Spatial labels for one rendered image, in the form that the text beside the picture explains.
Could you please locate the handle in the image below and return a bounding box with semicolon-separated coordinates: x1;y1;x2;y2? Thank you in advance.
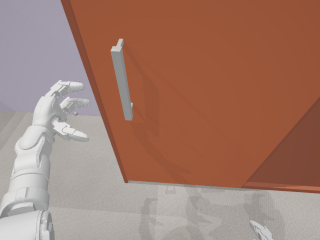
110;39;133;121

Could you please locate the robot left hand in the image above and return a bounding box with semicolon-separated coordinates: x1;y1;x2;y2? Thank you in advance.
32;80;91;142

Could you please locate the left robot upper arm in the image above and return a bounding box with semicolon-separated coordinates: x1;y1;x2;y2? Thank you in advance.
0;210;55;240

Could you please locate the robot left forearm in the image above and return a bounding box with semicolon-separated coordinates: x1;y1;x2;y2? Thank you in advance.
0;125;55;219

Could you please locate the robot right hand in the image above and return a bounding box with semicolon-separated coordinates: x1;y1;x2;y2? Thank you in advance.
249;220;274;240

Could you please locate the wardrobe door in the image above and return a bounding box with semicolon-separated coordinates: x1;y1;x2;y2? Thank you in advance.
247;97;320;187
70;0;320;188

